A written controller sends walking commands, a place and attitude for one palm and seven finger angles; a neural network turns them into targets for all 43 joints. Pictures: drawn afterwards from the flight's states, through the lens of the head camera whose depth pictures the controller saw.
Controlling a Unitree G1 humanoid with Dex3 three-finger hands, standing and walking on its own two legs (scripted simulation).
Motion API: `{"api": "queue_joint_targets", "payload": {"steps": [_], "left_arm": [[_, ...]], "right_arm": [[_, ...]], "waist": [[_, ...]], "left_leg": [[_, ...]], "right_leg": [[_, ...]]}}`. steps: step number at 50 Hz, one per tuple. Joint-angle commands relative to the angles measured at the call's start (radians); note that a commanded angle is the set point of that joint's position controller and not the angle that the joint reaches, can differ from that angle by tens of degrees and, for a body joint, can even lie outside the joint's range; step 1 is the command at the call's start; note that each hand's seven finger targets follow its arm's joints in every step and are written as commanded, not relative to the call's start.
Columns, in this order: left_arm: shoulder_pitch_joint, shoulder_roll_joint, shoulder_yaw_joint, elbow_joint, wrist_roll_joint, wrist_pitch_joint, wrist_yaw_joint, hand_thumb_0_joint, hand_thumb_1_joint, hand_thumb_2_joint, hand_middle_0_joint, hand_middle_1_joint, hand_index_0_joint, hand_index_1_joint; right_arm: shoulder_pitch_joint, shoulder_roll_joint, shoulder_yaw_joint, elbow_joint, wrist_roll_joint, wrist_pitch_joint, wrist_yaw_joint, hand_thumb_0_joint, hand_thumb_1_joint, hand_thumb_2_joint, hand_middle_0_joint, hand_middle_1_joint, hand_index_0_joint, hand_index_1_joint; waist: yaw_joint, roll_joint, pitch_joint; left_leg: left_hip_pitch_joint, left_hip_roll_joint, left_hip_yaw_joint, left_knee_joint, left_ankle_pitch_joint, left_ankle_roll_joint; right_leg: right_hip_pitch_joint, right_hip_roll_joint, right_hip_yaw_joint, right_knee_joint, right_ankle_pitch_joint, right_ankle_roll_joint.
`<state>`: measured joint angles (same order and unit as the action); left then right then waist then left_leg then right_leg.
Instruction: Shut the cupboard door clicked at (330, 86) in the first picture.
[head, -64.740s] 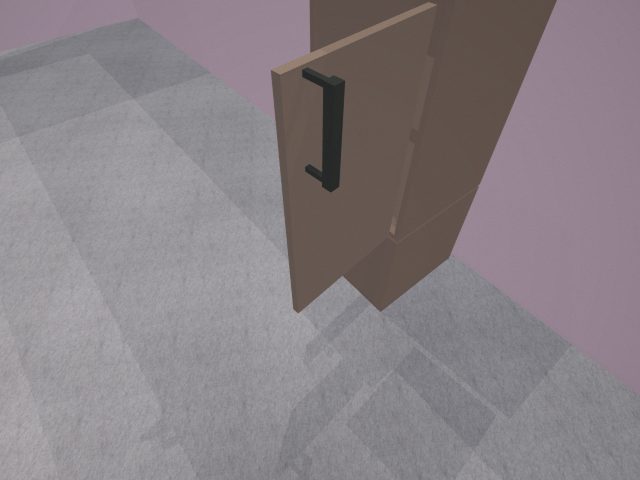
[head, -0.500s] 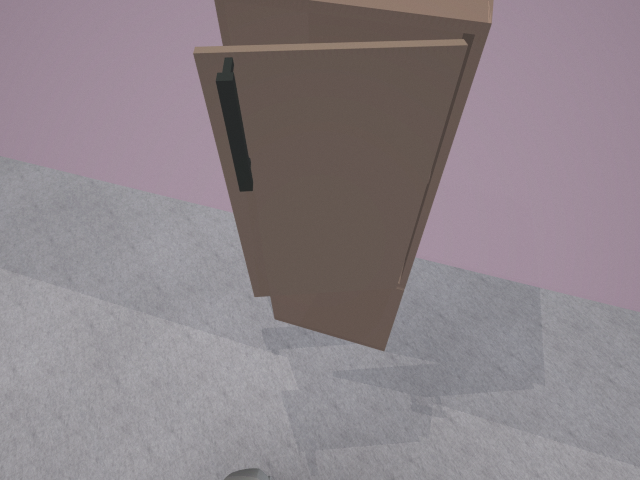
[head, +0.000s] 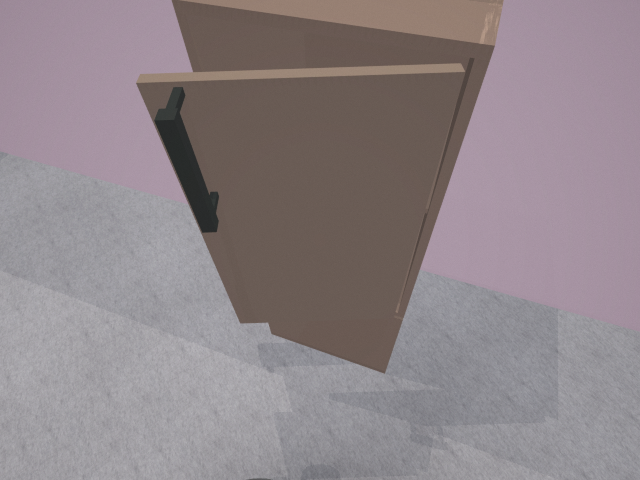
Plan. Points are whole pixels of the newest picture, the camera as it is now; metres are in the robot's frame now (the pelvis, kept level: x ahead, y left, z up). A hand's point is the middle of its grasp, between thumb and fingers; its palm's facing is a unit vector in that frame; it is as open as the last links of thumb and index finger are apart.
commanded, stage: come to a stop and stand still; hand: left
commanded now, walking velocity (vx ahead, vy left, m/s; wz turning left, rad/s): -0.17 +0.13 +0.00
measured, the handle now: (194, 167) +0.43 +0.18 +0.16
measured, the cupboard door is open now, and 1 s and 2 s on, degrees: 22 22 22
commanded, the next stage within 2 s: look again from close up in 0.70 s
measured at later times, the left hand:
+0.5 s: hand out of the picture +0.01 +0.23 -0.18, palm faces +0.04 -0.97 -0.23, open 7.4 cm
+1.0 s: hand out of the picture -0.02 +0.21 -0.17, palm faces -0.02 -0.98 -0.21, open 7.4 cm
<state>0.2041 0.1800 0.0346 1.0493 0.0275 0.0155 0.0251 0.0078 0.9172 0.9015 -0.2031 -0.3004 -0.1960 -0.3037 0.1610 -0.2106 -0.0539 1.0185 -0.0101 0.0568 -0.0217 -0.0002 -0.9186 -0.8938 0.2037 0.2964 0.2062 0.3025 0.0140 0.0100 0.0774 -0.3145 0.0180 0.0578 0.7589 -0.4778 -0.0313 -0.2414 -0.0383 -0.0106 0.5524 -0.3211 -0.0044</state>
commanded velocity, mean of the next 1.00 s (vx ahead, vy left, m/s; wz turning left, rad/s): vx -0.02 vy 0.01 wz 0.00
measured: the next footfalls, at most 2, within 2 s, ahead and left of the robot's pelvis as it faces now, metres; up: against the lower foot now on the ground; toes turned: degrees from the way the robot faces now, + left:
left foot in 0.24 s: +0.03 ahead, +0.14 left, +0.00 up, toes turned +2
right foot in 0.50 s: -0.01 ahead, -0.09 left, +0.00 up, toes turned -2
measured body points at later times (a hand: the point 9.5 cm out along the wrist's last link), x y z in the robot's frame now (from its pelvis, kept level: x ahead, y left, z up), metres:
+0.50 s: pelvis -0.02 +0.03 +0.00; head +0.00 +0.04 +0.45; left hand +0.01 +0.28 -0.16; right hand +0.05 -0.19 -0.15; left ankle -0.01 +0.14 -0.74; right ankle -0.05 -0.09 -0.74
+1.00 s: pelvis -0.03 +0.04 +0.00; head -0.01 +0.03 +0.45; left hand -0.02 +0.26 -0.15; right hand -0.05 -0.18 -0.16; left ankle -0.01 +0.14 -0.74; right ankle -0.05 -0.09 -0.74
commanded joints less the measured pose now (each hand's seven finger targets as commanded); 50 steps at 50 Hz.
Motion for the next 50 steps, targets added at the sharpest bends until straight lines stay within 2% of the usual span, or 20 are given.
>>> {"api": "queue_joint_targets", "payload": {"steps": [1, 5, 8, 10, 11, 12, 13, 14, 16, 21, 23, 25, 26, 28, 39, 40, 41, 43, 46, 50], "left_arm": [[0.091, 0.216, 0.058, -0.028, 0.006, -0.015, 0.028, 0.0, 0.9, 0.9, -0.2, -0.3, -0.2, -0.3], [0.088, 0.222, 0.065, -0.042, 0.006, -0.008, 0.031, 0.0, 0.9, 0.9, -0.2, -0.3, -0.2, -0.3], [0.045, 0.222, 0.064, -0.054, 0.006, -0.005, 0.029, 0.0, 0.9, 0.9, -0.2, -0.3, -0.2, -0.3], [0.016, 0.212, 0.056, -0.059, -0.006, -0.001, 0.026, 0.0, 0.9, 0.9, -0.2, -0.3, -0.2, -0.3], [0.035, 0.173, 0.045, -0.071, -0.012, 0.004, 0.024, 0.0, 0.9, 0.9, -0.2, -0.3, -0.2, -0.3], [0.068, 0.119, 0.032, -0.076, -0.013, 0.012, 0.023, 0.0, 0.9, 0.9, -0.2, -0.3, -0.2, -0.3], [0.07, 0.098, 0.023, -0.079, -0.005, 0.018, 0.026, 0.0, 0.9, 0.9, -0.2, -0.3, -0.2, -0.3], [0.027, 0.107, 0.021, -0.085, -0.009, 0.029, 0.023, 0.0, 0.9, 0.9, -0.2, -0.3, -0.2, -0.3], [0.016, 0.117, 0.025, -0.068, -0.012, 0.041, 0.017, 0.0, 0.9, 0.9, -0.2, -0.3, -0.2, -0.3], [0.07, 0.095, 0.007, -0.029, -0.012, 0.019, 0.003, 0.0, 0.9, 0.9, -0.2, -0.3, -0.2, -0.3], [0.104, 0.107, 0.003, -0.007, -0.008, 0.001, 0.007, 0.0, 0.9, 0.9, -0.2, -0.3, -0.2, -0.3], [0.045, 0.149, -0.003, -0.01, -0.01, -0.013, 0.005, 0.0, 0.9, 0.9, -0.2, -0.3, -0.2, -0.3], [0.029, 0.141, -0.005, -0.004, -0.01, -0.02, 0.003, 0.0, 0.9, 0.9, -0.2, -0.3, -0.2, -0.3], [0.033, 0.116, -0.01, 0.01, -0.011, -0.029, 0.005, 0.0, 0.9, 0.9, -0.2, -0.3, -0.2, -0.3], [0.104, 0.07, -0.017, 0.068, -0.019, -0.025, 0.01, 0.0, 0.9, 0.9, -0.2, -0.3, -0.2, -0.3], [0.169, 0.084, -0.032, 0.067, 0.001, -0.061, 0.05, 0.0, 0.9, 0.9, -0.2, -0.3, -0.2, -0.3], [0.121, 0.133, -0.023, 0.018, -0.014, -0.06, 0.041, 0.0, 0.9, 0.9, -0.2, -0.3, -0.2, -0.3], [0.104, 0.109, -0.023, -0.006, -0.011, -0.059, 0.028, 0.0, 0.9, 0.9, -0.2, -0.3, -0.2, -0.3], [0.123, 0.087, -0.034, 0.0, -0.014, -0.051, 0.02, 0.0, 0.9, 0.9, -0.2, -0.3, -0.2, -0.3], [0.123, 0.079, -0.035, -0.003, -0.013, -0.046, 0.017, 0.0, 0.9, 0.9, -0.2, -0.3, -0.2, -0.3]], "right_arm": [[-0.018, -0.076, -0.017, -0.078, 0.006, -0.017, -0.003, 0.0, -0.9, -0.9, 0.2, 0.3, 0.2, 0.3], [-0.046, -0.068, -0.013, -0.092, 0.005, -0.014, 0.004, 0.0, -0.9, -0.9, 0.2, 0.3, 0.2, 0.3], [0.002, -0.069, -0.013, -0.081, 0.008, -0.016, 0.006, 0.0, -0.9, -0.9, 0.2, 0.3, 0.2, 0.3], [0.075, -0.084, -0.012, -0.057, 0.004, -0.023, 0.007, 0.0, -0.9, -0.9, 0.2, 0.3, 0.2, 0.3], [0.087, -0.129, -0.016, -0.056, -0.003, -0.034, 0.006, 0.0, -0.9, -0.9, 0.2, 0.3, 0.2, 0.3], [0.072, -0.19, -0.022, -0.069, -0.011, -0.04, 0.005, 0.0, -0.9, -0.9, 0.2, 0.3, 0.2, 0.3], [0.064, -0.202, -0.023, -0.076, -0.014, -0.034, 0.008, 0.0, -0.9, -0.9, 0.2, 0.3, 0.2, 0.3], [0.045, -0.19, -0.016, -0.079, -0.02, -0.04, -0.005, 0.0, -0.9, -0.9, 0.2, 0.3, 0.2, 0.3], [0.012, -0.165, -0.002, -0.077, -0.019, -0.041, -0.021, 0.0, -0.9, -0.9, 0.2, 0.3, 0.2, 0.3], [0.01, -0.143, 0.004, -0.052, -0.004, -0.049, -0.018, 0.0, -0.9, -0.9, 0.2, 0.3, 0.2, 0.3], [0.018, -0.107, 0.007, -0.035, 0.009, -0.053, -0.013, 0.0, -0.9, -0.9, 0.2, 0.3, 0.2, 0.3], [0.053, -0.068, 0.013, -0.021, 0.013, -0.053, -0.001, 0.0, -0.9, -0.9, 0.2, 0.3, 0.2, 0.3], [0.064, -0.06, 0.015, -0.005, 0.006, -0.05, 0.0, 0.0, -0.9, -0.9, 0.2, 0.3, 0.2, 0.3], [0.096, -0.054, 0.012, 0.021, 0.005, -0.055, -0.001, 0.0, -0.9, -0.9, 0.2, 0.3, 0.2, 0.3], [0.159, -0.044, 0.037, 0.1, 0.001, -0.071, -0.011, 0.0, -0.9, -0.9, 0.2, 0.3, 0.2, 0.3], [0.081, -0.072, 0.042, 0.032, 0.005, -0.092, 0.003, 0.0, -0.9, -0.9, 0.2, 0.3, 0.2, 0.3], [0.142, -0.027, 0.043, 0.011, -0.002, -0.079, 0.008, 0.0, -0.9, -0.9, 0.2, 0.3, 0.2, 0.3], [0.195, -0.034, 0.042, 0.005, -0.013, -0.093, 0.009, 0.0, -0.9, -0.9, 0.2, 0.3, 0.2, 0.3], [0.185, -0.052, 0.039, -0.018, -0.005, -0.086, 0.004, 0.0, -0.9, -0.9, 0.2, 0.3, 0.2, 0.3], [0.182, -0.062, 0.037, -0.016, -0.006, -0.089, 0.004, 0.0, -0.9, -0.9, 0.2, 0.3, 0.2, 0.3]], "waist": [[0.038, -0.211, -0.135], [0.045, -0.204, -0.153], [0.008, -0.203, -0.145], [-0.031, -0.182, -0.143], [-0.025, -0.072, -0.162], [-0.007, 0.127, -0.162], [-0.01, 0.144, -0.12], [-0.021, 0.146, -0.069], [-0.007, 0.224, -0.042], [0.014, 0.117, -0.11], [0.02, 0.035, -0.086], [-0.033, 0.004, -0.036], [-0.039, -0.052, -0.034], [-0.043, -0.146, -0.04], [-0.02, -0.018, 0.002], [0.009, 0.058, 0.03], [-0.041, 0.098, -0.016], [-0.034, 0.15, -0.068], [-0.027, 0.024, -0.035], [-0.018, -0.015, -0.003]], "left_leg": [[-0.182, -0.031, -0.067, 0.177, -0.11, -0.01], [-0.152, -0.039, -0.047, 0.094, -0.039, -0.022], [-0.042, -0.031, -0.029, -0.112, 0.073, -0.021], [0.143, -0.017, -0.02, -0.342, 0.329, -0.014], [0.262, 0.082, -0.089, -0.374, 0.535, 0.014], [0.249, 0.247, -0.249, -0.369, 0.768, 0.098], [0.126, 0.315, -0.256, -0.402, 0.735, 0.164], [0.106, 0.297, -0.299, -0.458, 0.724, 0.198], [0.081, 0.264, -0.247, -0.451, 0.752, 0.202], [0.147, 0.196, -0.187, -0.419, 0.597, 0.175], [0.1, 0.119, -0.158, -0.377, 0.437, 0.11], [0.131, 0.049, -0.11, -0.399, 0.241, 0.042], [0.166, 0.042, -0.1, -0.392, 0.275, 0.035], [0.202, 0.061, -0.094, -0.398, 0.326, 0.039], [0.15, 0.075, -0.103, -0.457, 0.328, 0.043], [0.089, 0.085, -0.063, -0.257, 0.437, 0.023], [0.105, 0.056, -0.088, -0.303, 0.236, 0.028], [0.07, 0.073, -0.115, -0.315, 0.301, 0.049], [0.04, 0.074, -0.135, -0.348, 0.217, 0.068], [0.028, 0.078, -0.145, -0.383, 0.199, 0.076]], "right_leg": [[0.321, -0.301, 0.234, -0.099, 1.124, -0.208], [0.327, -0.272, 0.191, -0.102, 1.041, -0.185], [0.25, -0.246, 0.168, -0.084, 0.914, -0.158], [0.129, -0.189, 0.125, -0.047, 0.678, -0.089], [0.018, -0.12, 0.081, -0.003, 0.423, -0.039], [-0.033, -0.033, 0.015, 0.041, 0.059, 0.013], [0.008, 0.0, -0.013, 0.147, -0.209, 0.023], [-0.05, 0.023, 0.014, 0.239, -0.251, 0.028], [-0.056, 0.01, 0.075, 0.335, -0.22, 0.021], [0.062, 0.019, 0.009, 0.025, -0.034, 0.022], [0.13, -0.007, 0.088, -0.2, 0.156, 0.004], [0.022, -0.117, 0.184, -0.261, 0.108, -0.042], [-0.014, -0.099, 0.184, -0.259, 0.115, -0.043], [-0.011, -0.077, 0.157, -0.27, 0.135, -0.033], [0.054, -0.052, 0.13, -0.274, 0.125, -0.026], [0.011, -0.096, 0.13, -0.221, 0.374, -0.02], [-0.022, -0.105, 0.15, -0.217, 0.059, -0.05], [-0.006, -0.051, 0.1, -0.136, 0.048, -0.058], [-0.02, -0.026, 0.101, -0.13, -0.021, -0.053], [-0.033, -0.02, 0.099, -0.116, -0.017, -0.046]]}}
